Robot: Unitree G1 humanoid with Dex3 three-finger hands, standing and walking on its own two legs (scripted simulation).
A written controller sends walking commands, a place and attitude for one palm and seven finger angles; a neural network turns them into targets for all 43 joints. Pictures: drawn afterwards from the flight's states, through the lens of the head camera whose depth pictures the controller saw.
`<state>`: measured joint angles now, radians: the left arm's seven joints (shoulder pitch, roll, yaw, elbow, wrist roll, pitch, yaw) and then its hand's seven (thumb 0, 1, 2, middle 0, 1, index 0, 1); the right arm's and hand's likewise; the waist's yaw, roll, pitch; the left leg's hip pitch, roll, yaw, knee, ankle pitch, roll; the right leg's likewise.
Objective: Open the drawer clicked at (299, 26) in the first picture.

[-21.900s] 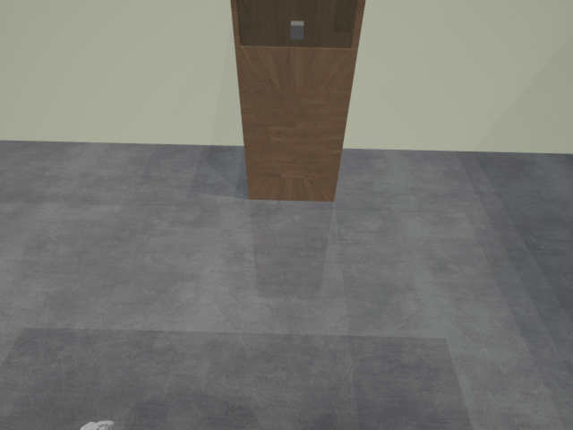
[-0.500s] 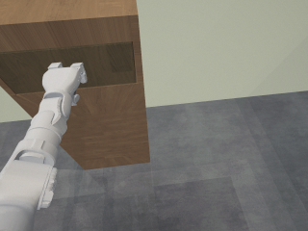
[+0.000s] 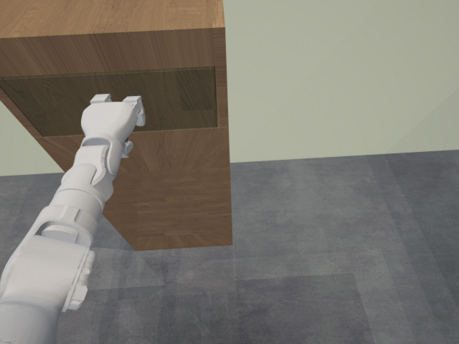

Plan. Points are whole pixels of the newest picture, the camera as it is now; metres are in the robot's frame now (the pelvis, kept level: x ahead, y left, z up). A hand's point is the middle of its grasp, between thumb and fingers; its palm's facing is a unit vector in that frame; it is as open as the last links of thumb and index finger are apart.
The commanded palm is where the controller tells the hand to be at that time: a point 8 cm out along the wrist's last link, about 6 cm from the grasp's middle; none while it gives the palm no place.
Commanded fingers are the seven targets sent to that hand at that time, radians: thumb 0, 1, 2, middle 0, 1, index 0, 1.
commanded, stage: pull the drawer open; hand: left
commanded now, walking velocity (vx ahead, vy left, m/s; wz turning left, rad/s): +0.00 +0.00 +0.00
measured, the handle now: (116, 120) +0.52 +0.21 +0.08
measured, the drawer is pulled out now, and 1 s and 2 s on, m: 0.00 0.01 0.05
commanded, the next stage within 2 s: none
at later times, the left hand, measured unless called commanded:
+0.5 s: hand (120, 146) +0.46 +0.20 +0.07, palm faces -0.03 -0.02 -1.00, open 7.5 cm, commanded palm +0.45 +0.20 +0.13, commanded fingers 0.00 0.90 0.90 -0.40 -1.35 -0.40 -1.35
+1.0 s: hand (120, 146) +0.46 +0.20 +0.07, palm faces -0.04 -0.01 -1.00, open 7.4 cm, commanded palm +0.42 +0.20 +0.13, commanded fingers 0.00 0.90 0.90 -0.40 -1.35 -0.40 -1.35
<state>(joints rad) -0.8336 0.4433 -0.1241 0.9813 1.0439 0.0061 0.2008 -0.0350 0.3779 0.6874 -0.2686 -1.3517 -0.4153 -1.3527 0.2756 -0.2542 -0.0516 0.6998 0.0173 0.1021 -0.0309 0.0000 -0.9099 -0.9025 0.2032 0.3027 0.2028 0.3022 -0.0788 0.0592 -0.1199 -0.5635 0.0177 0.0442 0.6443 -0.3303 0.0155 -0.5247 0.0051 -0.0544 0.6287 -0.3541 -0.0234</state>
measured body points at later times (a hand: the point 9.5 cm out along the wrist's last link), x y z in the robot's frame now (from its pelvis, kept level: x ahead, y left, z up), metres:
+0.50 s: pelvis +0.01 +0.01 +0.01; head +0.07 -0.02 +0.45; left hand +0.46 +0.20 +0.12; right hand +0.04 -0.27 -0.14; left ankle -0.02 +0.11 -0.72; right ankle -0.04 -0.10 -0.72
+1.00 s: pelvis -0.01 +0.00 +0.00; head +0.05 -0.02 +0.45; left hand +0.46 +0.20 +0.12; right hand +0.02 -0.28 -0.13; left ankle -0.02 +0.11 -0.72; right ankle -0.04 -0.10 -0.72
